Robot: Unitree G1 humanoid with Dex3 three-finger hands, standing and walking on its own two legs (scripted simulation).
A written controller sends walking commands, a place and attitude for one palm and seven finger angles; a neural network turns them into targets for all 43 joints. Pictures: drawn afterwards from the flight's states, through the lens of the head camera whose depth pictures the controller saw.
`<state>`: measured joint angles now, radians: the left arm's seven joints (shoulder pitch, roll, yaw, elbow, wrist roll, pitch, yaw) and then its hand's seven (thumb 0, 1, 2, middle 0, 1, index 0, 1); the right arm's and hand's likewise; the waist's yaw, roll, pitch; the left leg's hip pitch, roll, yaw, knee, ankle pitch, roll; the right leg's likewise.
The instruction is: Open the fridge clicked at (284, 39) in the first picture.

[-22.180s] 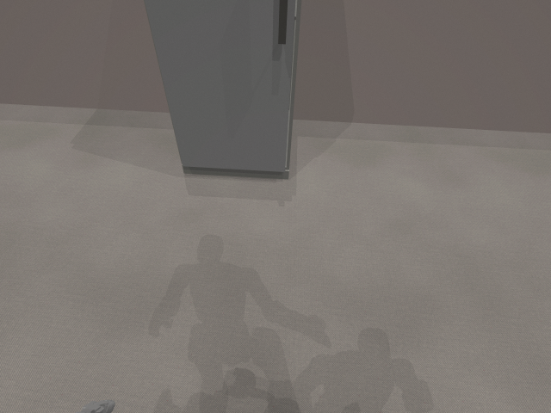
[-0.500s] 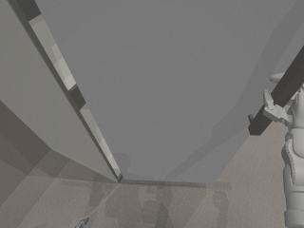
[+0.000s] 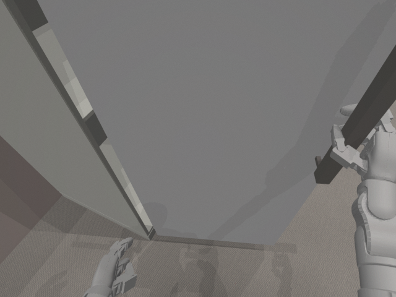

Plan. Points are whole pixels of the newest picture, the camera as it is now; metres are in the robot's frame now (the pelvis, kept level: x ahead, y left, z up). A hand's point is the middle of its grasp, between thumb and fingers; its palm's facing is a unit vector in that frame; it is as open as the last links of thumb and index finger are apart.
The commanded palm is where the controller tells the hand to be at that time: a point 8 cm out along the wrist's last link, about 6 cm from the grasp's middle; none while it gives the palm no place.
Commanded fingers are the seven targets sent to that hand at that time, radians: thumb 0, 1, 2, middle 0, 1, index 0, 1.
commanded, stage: stop walking and hold the door back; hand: right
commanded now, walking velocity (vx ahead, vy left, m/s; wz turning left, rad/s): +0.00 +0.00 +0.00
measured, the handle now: (368, 95) +0.40 -0.24 +0.22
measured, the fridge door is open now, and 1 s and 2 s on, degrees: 70 70 70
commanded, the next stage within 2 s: loosen the grip on the handle in 0.04 s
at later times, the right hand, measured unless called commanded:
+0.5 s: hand (341, 152) +0.35 -0.22 +0.14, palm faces +0.32 +0.93 -0.19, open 11.9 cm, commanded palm +0.32 -0.26 +0.13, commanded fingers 0.00 0.55 -0.20 0.33 1.25 0.33 1.25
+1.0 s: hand (372, 157) +0.35 -0.28 +0.13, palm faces +0.37 +0.91 -0.18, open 14.7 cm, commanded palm +0.30 -0.31 +0.13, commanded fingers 0.00 0.55 -0.20 0.25 1.15 0.25 1.15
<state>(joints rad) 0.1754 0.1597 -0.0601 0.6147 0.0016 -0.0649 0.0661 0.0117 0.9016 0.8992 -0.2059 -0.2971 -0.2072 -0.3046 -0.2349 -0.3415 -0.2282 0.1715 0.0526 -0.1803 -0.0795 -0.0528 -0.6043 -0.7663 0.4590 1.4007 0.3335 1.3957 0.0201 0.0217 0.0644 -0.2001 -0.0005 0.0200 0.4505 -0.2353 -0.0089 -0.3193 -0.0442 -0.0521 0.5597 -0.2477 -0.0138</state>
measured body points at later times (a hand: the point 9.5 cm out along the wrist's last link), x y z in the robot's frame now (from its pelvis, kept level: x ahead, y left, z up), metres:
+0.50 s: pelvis -0.04 +0.03 -0.02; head -0.03 +0.03 +0.43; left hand +0.07 +0.31 -0.11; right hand +0.32 -0.27 +0.15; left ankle -0.01 +0.14 -0.73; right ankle +0.03 -0.10 -0.73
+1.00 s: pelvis +0.01 +0.01 -0.02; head +0.03 +0.02 +0.43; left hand +0.16 +0.26 -0.11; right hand +0.32 -0.32 +0.14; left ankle -0.01 +0.14 -0.73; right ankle +0.03 -0.10 -0.73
